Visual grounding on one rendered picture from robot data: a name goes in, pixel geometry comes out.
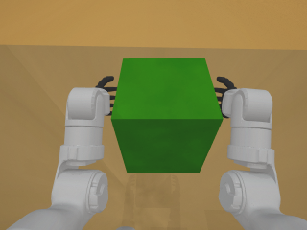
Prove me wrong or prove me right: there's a robot right forearm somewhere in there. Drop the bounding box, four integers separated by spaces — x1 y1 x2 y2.
222 88 281 206

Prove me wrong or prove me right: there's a robot left forearm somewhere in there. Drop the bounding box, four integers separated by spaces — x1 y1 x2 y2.
51 87 110 203

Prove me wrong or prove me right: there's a right robot upper arm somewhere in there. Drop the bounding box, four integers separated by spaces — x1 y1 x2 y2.
218 170 307 230

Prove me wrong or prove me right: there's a left robot upper arm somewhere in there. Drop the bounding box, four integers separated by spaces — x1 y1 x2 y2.
6 168 108 230

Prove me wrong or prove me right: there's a carton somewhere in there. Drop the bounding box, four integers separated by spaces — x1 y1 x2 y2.
110 57 224 173

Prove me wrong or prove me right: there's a right robot hand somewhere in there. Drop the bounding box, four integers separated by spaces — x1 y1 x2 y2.
214 77 237 119

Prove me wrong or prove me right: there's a left robot hand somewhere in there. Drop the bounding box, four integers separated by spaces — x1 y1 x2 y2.
95 76 117 116

